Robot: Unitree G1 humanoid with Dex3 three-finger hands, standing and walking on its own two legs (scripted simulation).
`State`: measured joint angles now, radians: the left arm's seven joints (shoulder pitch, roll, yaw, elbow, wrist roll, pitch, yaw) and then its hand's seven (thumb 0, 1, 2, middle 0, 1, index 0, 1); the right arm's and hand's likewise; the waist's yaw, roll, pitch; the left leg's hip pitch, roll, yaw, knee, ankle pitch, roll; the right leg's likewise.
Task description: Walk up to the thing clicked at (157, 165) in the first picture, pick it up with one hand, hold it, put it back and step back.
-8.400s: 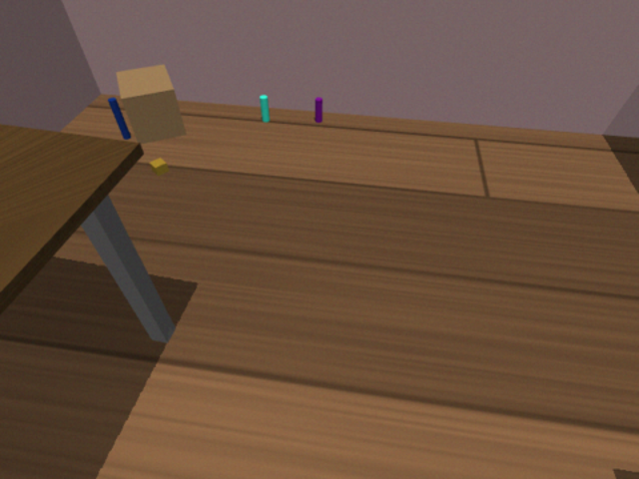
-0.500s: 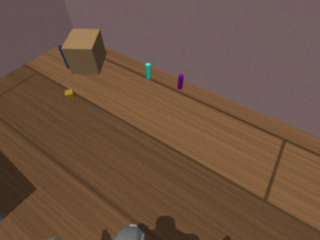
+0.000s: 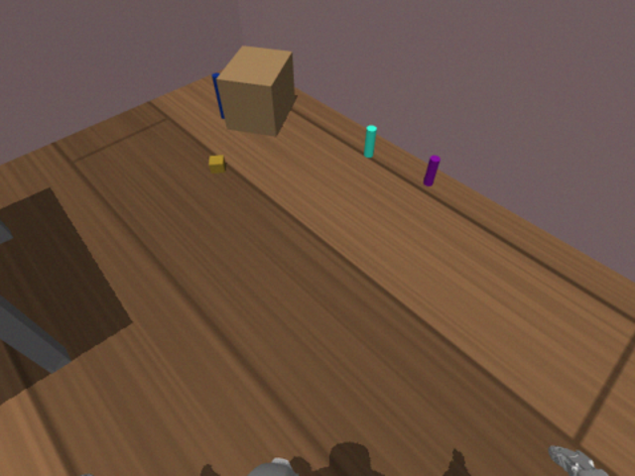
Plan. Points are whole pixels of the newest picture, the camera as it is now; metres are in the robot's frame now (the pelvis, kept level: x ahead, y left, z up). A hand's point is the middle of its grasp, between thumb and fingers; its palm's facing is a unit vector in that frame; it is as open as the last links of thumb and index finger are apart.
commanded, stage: walk up
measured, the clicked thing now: (217, 164) +1.48 +0.50 -0.71
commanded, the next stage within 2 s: stand in 1.38 s
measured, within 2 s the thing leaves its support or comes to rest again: neither
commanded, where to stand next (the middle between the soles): +0.10 +0.00 m, yaw +11 degrees
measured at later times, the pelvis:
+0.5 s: pelvis +0.00 +0.05 +0.01, yaw +10 degrees
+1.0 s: pelvis +0.02 +0.02 +0.01, yaw +13 degrees
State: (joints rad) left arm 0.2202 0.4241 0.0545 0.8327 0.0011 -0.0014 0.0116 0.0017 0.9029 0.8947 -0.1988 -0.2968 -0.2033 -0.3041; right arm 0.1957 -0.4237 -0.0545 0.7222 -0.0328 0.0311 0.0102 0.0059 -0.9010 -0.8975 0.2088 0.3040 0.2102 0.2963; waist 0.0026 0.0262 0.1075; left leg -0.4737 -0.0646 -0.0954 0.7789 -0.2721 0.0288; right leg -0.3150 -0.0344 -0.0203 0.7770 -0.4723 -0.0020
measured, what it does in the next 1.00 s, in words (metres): steps on the spot: left foot, then right foot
